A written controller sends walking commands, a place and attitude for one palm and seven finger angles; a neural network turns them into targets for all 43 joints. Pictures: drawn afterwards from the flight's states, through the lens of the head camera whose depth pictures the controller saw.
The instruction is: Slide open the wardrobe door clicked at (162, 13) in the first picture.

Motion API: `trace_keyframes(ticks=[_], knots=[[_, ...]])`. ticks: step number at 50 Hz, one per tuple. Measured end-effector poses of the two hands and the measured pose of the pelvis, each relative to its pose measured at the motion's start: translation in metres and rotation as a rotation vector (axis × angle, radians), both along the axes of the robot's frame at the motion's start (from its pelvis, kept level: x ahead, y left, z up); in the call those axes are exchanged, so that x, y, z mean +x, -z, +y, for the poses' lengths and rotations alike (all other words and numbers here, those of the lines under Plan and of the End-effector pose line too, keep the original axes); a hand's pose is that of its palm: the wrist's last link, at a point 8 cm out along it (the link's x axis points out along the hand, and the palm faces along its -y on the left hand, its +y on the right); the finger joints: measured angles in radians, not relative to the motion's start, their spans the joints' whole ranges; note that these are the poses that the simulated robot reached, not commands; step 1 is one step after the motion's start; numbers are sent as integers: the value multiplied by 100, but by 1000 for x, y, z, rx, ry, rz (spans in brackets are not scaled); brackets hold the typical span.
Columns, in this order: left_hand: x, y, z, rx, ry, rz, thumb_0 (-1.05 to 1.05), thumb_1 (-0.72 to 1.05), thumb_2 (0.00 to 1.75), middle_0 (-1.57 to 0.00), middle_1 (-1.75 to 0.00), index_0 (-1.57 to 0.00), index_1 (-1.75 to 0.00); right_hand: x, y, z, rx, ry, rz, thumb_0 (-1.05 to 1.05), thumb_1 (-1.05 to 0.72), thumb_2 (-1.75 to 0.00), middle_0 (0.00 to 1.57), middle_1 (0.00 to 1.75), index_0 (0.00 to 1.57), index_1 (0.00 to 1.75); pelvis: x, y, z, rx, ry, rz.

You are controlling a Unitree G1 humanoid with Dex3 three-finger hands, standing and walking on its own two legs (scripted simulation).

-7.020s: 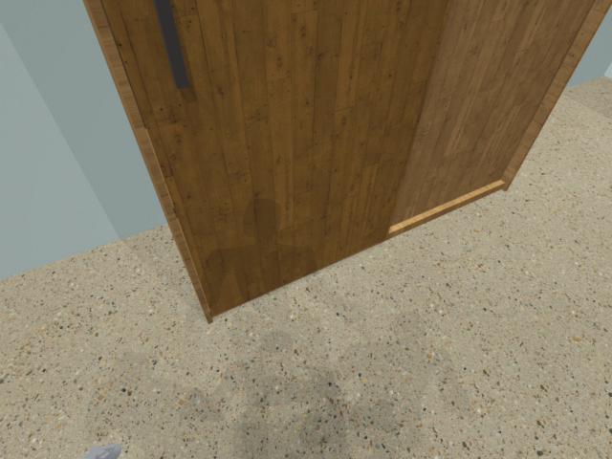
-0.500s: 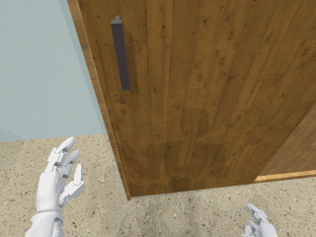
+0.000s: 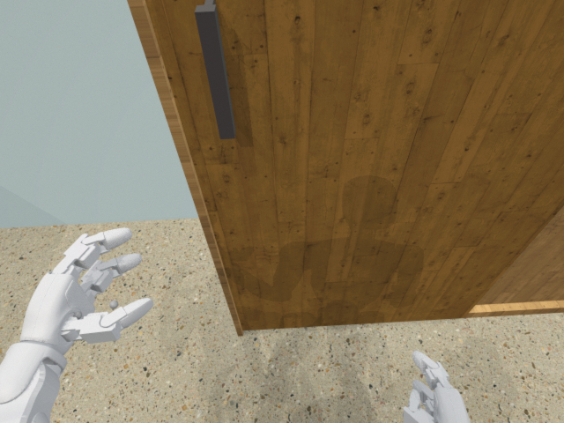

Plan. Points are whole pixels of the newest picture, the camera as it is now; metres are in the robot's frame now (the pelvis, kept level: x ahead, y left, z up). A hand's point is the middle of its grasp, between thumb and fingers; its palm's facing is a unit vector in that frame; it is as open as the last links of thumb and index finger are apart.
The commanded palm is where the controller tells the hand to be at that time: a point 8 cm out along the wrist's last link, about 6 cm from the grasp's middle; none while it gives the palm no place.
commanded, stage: raise the hand with hooked fingers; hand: left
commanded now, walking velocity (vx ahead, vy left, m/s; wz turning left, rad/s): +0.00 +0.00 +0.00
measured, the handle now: (219, 73) +0.50 +0.11 +0.25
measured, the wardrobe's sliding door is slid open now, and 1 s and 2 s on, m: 0.00 0.00 0.00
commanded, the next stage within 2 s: move the hooked fingers beside the handle in 1.34 s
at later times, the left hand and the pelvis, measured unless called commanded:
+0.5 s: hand out of the picture +0.26 +0.30 +0.22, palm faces +0.19 -0.98 -0.07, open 13.4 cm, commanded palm +0.22 +0.34 +0.21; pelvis +0.01 +0.03 +0.02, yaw +0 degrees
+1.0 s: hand out of the picture +0.30 +0.31 +0.27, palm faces +0.16 -0.98 -0.11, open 14.0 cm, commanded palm +0.24 +0.35 +0.28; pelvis +0.01 +0.02 +0.03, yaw +1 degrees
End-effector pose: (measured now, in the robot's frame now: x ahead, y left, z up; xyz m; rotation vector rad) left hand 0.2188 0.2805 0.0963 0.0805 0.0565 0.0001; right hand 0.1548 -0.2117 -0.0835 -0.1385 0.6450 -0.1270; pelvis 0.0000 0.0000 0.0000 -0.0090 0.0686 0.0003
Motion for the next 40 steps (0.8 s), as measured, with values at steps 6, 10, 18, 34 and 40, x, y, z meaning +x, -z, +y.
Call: trace_keyframes(ticks=[6,10,18,34,40], knots=[[-5,-36,31,1,-180,-115,0,7,54,-26,-83,-27,-83,-24,-11,-18,-46,50,24,1,-91,-90,21,30,21,30,11,-9,10,4,21,-9],[-13,-53,37,14,-175,-195,0,-2,50,-26,-89,-27,-89,-18,-18,-22,-94,20,9,1,-91,-90,21,30,21,30,13,-12,19,-2,12,-29],[2,-67,48,15,-125,-142,0,-21,42,-28,-101,-29,-102,24,-46,2,-103,-15,-139,1,-91,-90,20,30,20,30,8,-18,30,-3,2,-81],[24,-138,78,31,-173,-139,-1,-48,31,-30,-118,-30,-119,59,-61,60,3,-149,-181,1,-90,-90,21,30,21,30,5,-27,35,0,-12,-133],[27,-178,81,52,-176,-254,-1,-50,30,-30,-120,-31,-120,52,-56,51,-8,-142,-137,1,-90,-90,21,30,21,30,7,-29,31,2,-12,-141]])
